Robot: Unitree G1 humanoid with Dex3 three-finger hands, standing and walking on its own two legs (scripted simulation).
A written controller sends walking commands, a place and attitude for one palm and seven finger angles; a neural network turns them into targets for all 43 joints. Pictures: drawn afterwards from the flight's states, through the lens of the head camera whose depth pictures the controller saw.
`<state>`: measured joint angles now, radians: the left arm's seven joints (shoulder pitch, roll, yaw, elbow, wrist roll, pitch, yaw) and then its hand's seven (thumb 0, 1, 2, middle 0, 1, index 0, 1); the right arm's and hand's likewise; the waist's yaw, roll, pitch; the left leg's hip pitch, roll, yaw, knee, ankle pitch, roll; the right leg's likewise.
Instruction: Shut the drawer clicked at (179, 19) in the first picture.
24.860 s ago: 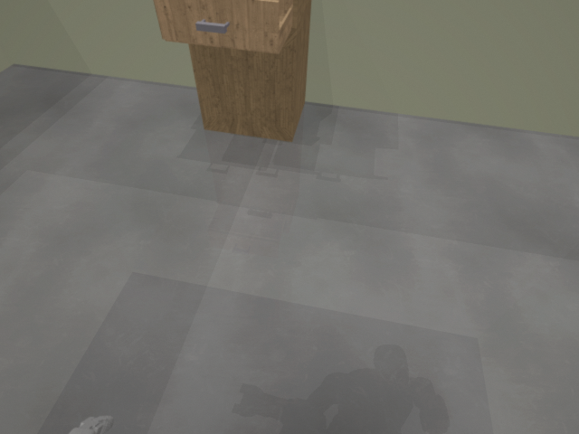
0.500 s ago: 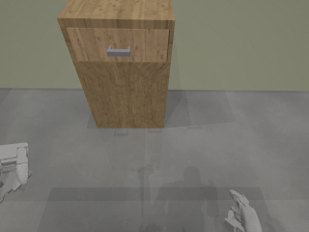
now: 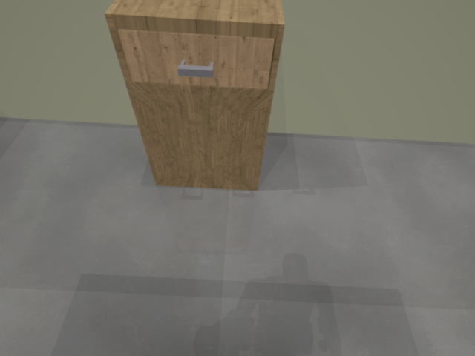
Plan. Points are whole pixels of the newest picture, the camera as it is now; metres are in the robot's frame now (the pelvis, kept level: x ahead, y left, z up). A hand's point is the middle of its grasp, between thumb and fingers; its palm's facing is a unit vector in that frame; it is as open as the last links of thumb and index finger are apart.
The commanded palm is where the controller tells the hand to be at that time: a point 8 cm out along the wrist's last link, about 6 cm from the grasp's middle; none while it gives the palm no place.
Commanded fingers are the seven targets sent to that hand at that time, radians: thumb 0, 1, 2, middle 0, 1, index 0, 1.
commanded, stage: let the arm hang, fingers relaxed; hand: left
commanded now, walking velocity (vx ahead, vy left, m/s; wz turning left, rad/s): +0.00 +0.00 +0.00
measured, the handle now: (196, 67) +0.95 +0.19 -0.05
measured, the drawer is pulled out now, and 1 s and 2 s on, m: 0.00 0.00 0.00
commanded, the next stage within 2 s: look to check the result in 0.70 s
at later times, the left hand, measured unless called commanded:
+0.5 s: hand out of the picture +0.04 +0.19 -0.17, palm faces -0.01 -0.97 -0.22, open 7.3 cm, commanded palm none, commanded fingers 0.00 0.90 0.90 -0.20 -0.30 -0.20 -0.30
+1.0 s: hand out of the picture +0.06 +0.22 -0.16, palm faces -0.03 -0.95 -0.30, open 7.4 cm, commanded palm none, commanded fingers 0.00 0.90 0.90 -0.20 -0.30 -0.20 -0.30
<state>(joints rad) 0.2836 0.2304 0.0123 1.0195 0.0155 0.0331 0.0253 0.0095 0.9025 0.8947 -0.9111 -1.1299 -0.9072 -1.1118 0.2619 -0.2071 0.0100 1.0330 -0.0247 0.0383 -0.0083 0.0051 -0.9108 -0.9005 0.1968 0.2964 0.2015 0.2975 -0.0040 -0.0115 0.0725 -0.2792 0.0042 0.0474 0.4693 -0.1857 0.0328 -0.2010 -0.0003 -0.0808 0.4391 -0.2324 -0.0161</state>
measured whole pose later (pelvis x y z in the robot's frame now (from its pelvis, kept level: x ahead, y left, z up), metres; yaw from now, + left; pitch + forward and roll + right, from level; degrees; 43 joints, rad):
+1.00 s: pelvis +0.02 +0.00 +0.01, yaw -1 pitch -1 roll +0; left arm 0.16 0.27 0.02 1.15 0.01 -0.01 0.01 0.00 0.91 0.90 -0.20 -0.30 -0.20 -0.30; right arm 0.17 -0.27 -0.02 1.14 -0.02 0.00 -0.02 0.00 -0.91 -0.90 0.20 0.30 0.20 0.30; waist -0.01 0.02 0.06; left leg -0.17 0.00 0.06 0.35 -0.16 0.03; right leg -0.11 0.00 -0.06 0.34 -0.21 -0.02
